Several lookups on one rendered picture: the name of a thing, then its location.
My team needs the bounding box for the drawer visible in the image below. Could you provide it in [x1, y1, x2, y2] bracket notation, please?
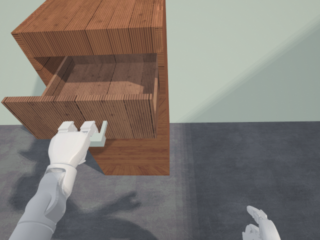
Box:
[1, 53, 160, 139]

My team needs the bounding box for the left robot hand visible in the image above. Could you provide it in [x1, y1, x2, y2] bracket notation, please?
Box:
[48, 121, 99, 168]

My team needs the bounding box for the handle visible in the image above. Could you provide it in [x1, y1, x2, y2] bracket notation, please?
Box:
[65, 120, 108, 147]

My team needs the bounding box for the left robot forearm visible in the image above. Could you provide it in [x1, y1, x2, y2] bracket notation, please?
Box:
[9, 163, 77, 240]

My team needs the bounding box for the right robot hand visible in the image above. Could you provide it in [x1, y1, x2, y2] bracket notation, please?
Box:
[242, 205, 281, 240]

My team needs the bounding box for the cabinet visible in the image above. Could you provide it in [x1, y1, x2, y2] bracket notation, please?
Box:
[11, 0, 170, 176]

